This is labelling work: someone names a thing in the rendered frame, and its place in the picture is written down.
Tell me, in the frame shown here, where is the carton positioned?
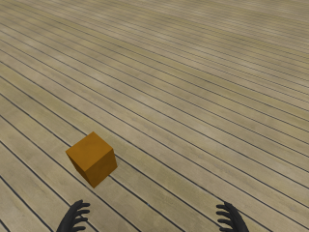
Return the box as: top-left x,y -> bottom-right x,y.
66,132 -> 118,189

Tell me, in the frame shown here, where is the robot left hand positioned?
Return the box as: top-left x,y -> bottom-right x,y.
56,199 -> 91,232

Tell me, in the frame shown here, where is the robot right hand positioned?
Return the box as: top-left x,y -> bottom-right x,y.
215,201 -> 249,232

